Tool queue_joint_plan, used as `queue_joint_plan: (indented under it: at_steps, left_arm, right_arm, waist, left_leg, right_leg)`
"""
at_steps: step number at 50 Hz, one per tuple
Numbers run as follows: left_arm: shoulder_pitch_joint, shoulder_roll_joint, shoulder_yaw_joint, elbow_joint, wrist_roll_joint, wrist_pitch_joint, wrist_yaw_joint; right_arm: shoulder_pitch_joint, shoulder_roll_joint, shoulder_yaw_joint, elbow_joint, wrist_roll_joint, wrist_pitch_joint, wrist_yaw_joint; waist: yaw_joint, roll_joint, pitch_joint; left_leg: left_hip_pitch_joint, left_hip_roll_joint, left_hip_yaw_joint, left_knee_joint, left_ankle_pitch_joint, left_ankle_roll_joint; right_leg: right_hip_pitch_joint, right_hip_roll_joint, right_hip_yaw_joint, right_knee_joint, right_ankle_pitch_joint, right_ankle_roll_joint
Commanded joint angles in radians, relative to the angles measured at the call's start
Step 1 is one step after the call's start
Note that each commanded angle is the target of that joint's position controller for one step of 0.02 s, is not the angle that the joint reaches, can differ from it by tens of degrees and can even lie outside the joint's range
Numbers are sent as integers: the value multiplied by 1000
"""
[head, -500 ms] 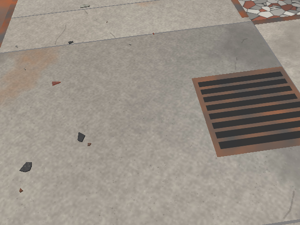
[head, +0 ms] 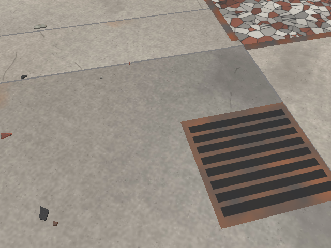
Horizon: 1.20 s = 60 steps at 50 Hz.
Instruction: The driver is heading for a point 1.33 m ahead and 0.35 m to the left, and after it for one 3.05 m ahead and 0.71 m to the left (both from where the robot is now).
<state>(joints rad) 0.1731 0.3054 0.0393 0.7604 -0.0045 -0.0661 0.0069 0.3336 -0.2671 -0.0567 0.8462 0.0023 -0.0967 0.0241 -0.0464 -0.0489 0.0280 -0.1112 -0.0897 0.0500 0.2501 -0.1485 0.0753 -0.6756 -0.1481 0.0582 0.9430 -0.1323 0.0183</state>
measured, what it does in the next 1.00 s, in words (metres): walks ahead, turning left: right foot, then left foot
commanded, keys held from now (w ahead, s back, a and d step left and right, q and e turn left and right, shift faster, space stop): w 0.24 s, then w+q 0.76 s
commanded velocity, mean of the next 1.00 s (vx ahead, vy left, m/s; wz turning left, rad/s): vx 0.50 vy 0.00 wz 0.32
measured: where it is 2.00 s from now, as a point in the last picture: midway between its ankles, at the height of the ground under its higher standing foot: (108, 139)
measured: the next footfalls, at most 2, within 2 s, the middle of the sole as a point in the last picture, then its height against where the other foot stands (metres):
right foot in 0.24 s outside the picture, level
left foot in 0.80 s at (141, 228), level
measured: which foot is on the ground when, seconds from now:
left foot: down 0.00-0.24, up 0.26-0.78, down 0.80-1.00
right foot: up 0.00-0.22, down 0.24-0.78, up 0.80-1.00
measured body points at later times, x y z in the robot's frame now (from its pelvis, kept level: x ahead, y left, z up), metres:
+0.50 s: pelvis +0.28 -0.08 +0.00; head +0.30 -0.09 +0.45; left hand +0.31 +0.20 -0.11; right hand +0.43 -0.34 -0.12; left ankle +0.35 +0.10 -0.67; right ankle +0.27 -0.16 -0.75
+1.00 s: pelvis +0.55 +0.02 +0.00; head +0.57 +0.04 +0.44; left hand +0.60 +0.33 -0.10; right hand +0.73 -0.21 -0.11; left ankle +0.54 +0.08 -0.75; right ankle +0.64 -0.14 -0.67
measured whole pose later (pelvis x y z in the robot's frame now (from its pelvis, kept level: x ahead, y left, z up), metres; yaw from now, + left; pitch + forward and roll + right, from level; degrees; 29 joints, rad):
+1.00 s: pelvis +0.55 +0.02 +0.00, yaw +23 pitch +1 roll +0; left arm 0.14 0.30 0.05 0.74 0.01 -0.11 0.00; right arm 0.29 -0.28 -0.08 0.74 0.01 -0.05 0.02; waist -0.03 -0.03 0.05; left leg -0.23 -0.12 -0.05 0.38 -0.16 0.11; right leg -0.57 -0.10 0.07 1.06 -0.31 0.03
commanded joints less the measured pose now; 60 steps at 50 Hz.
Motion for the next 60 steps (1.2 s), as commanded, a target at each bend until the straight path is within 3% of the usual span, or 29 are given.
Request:
queue_joint_plan:
  at_steps: [1,4,7,9,11,12,13,14,15,16,17,19,24,28,33,36,38,39,40,41,42,43,44,45,46,49,54,57,60]
  left_arm:
    - [-32,24,-1,-60,4,-14,-7]
    - [-129,23,-5,-90,-8,-23,-22]
    - [-179,51,2,-122,-11,-28,-38]
    - [-148,72,10,-123,-11,-32,-45]
    - [62,132,44,-64,-7,-33,-38]
    - [243,208,67,-32,2,-29,-28]
    - [285,291,85,-15,10,-23,-31]
    - [293,174,59,-24,3,-23,-32]
    - [224,131,44,-34,7,-27,-29]
    - [154,112,37,-43,10,-29,-27]
    - [104,82,30,-43,12,-32,-28]
    - [69,57,26,-36,22,-48,-30]
    - [83,85,42,10,24,-60,-17]
    - [89,106,47,28,18,-49,0]
    - [170,133,59,74,0,-16,8]
    - [152,160,68,73,-8,9,16]
    - [129,185,75,62,-10,26,27]
    - [106,188,74,54,-15,31,32]
    - [112,162,62,36,-1,22,34]
    - [201,5,16,-15,27,-9,14]
    - [107,74,21,-33,-10,-55,-4]
    - [14,116,32,-66,-44,-78,-13]
    - [6,111,30,-66,-33,-89,-10]
    - [5,115,37,-55,-5,-88,-3]
    - [24,124,45,-52,8,-77,-2]
    - [35,88,41,-67,21,-44,-3]
    - [-154,33,17,-127,16,-41,-7]
    - [-226,52,22,-155,-1,-49,-19]
    - [-208,87,35,-155,-2,-62,-33]
  right_arm:
    - [-68,-152,-28,-67,7,-16,-13]
    - [8,-183,-33,-32,19,-5,-15]
    - [37,-192,-36,-5,24,15,-19]
    - [32,-203,-39,4,23,29,-23]
    - [10,-185,-30,2,15,42,-26]
    - [23,-131,-5,-24,-9,41,-29]
    - [159,-5,31,-36,1,18,-19]
    - [113,-114,8,-12,27,1,-15]
    - [16,-172,-10,-39,53,-7,-13]
    - [-37,-161,-9,-50,48,-7,-18]
    - [-65,-150,-12,-53,32,-1,-22]
    - [-24,-119,-15,-37,30,26,-23]
    - [-81,-77,-14,-62,23,55,-24]
    - [-190,-55,-6,-99,17,46,-3]
    - [-335,-39,4,-179,19,44,27]
    - [-330,-62,-9,-210,22,47,44]
    - [-205,-110,-38,-195,25,54,43]
    - [-56,-159,-67,-160,26,55,33]
    - [99,-240,-101,-125,25,66,10]
    - [66,-328,-109,-134,28,61,0]
    - [95,-260,-88,-156,19,46,4]
    - [59,-206,-74,-151,13,34,5]
    - [-6,-174,-65,-158,20,28,6]
    - [-74,-145,-56,-173,20,27,5]
    - [-110,-120,-45,-190,9,27,1]
    - [-109,-148,-52,-193,11,24,-14]
    - [-35,-182,-61,-167,20,39,-39]
    - [19,-183,-61,-146,26,47,-42]
    - [32,-166,-56,-136,23,53,-48]
  waist:
    - [21,88,38]
    - [-24,87,39]
    - [-25,95,42]
    - [4,113,20]
    - [116,99,-111]
    - [177,-6,-271]
    - [111,-287,-380]
    - [160,-173,-374]
    - [158,-104,-223]
    - [127,-35,-151]
    - [103,-19,-88]
    - [59,-46,-67]
    - [50,-7,-3]
    - [84,-1,31]
    - [133,18,78]
    - [95,-15,41]
    - [14,-52,-49]
    - [-71,-34,-125]
    - [-137,63,-212]
    - [-3,298,-275]
    - [-72,195,-380]
    - [-81,146,-241]
    - [-31,69,-154]
    - [10,41,-100]
    - [43,56,-84]
    - [70,69,-57]
    - [-3,114,-22]
    - [-33,132,-22]
    - [-17,158,-31]
  left_leg:
    - [-126,234,-121,-151,146,153]
    - [-47,266,-125,-127,112,141]
    - [80,324,-153,-64,128,121]
    - [138,346,-165,-3,214,100]
    - [105,273,-104,260,460,56]
    - [-67,210,-50,568,267,17]
    - [-484,21,-43,913,-345,-51]
    - [-597,54,-193,1038,-430,-42]
    - [-657,100,-192,1058,-347,-26]
    - [-628,152,-165,1018,-254,-27]
    - [-599,180,-163,956,-192,-34]
    - [-498,207,-168,908,-116,-45]
    - [-585,202,-190,763,45,-73]
    - [-559,193,-118,531,223,-71]
    - [-617,179,-44,392,180,-37]
    - [-536,122,26,367,51,8]
    - [-353,50,74,375,-39,53]
    - [-135,15,68,305,9,90]
    - [170,113,-121,264,9,147]
    - [477,364,-678,197,-108,329]
    - [532,424,-884,65,-193,371]
    - [440,393,-726,41,-122,316]
    - [289,344,-595,41,-25,273]
    - [154,303,-508,28,77,246]
    - [69,276,-458,5,155,238]
    - [-71,243,-377,-32,286,243]
    - [-165,150,-285,-10,185,161]
    - [-126,176,-350,28,98,141]
    - [-12,229,-429,115,78,124]
  right_leg:
    - [81,11,-27,-204,190,10]
    - [103,42,-41,-327,247,6]
    - [72,54,-24,-399,165,-30]
    - [124,71,-35,-426,78,-58]
    - [422,124,-86,-463,58,-108]
    - [716,-33,81,-426,104,-169]
    - [1043,-252,563,-547,-112,-333]
    - [1032,-252,658,-633,-257,-319]
    - [914,-226,494,-643,-228,-270]
    - [786,-188,367,-661,-126,-243]
    - [683,-150,276,-693,-40,-227]
    - [582,-111,157,-755,53,-209]
    - [571,-102,-31,-817,224,-211]
    - [592,-74,-157,-841,227,-179]
    - [757,-127,-217,-790,320,-171]
    - [823,-140,-257,-667,657,-147]
    - [818,-131,-277,-455,932,-125]
    - [733,-99,-296,-256,898,-97]
    - [490,-52,-292,41,578,-53]
    - [32,167,-194,377,-416,7]
    - [-91,182,31,486,-473,-8]
    - [-164,127,44,448,-371,-31]
    - [-123,81,38,350,-280,-41]
    - [-57,53,30,263,-236,-31]
    - [10,35,36,221,-202,-20]
    - [70,36,5,97,-148,30]
    - [148,109,-23,-287,171,59]
    - [188,141,-6,-394,221,50]
    - [195,133,19,-447,149,11]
